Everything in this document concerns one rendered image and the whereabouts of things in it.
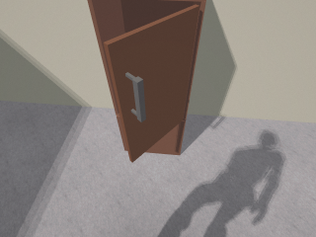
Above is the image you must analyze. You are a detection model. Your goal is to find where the handle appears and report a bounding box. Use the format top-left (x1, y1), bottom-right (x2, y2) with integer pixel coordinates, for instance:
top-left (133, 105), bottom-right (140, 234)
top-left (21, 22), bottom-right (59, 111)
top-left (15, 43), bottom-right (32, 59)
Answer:
top-left (125, 72), bottom-right (146, 122)

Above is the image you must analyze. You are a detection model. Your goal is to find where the cupboard door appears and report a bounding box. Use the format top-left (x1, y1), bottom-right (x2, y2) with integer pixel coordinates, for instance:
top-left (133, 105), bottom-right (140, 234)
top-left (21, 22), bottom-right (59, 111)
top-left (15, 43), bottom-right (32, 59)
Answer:
top-left (103, 4), bottom-right (199, 163)

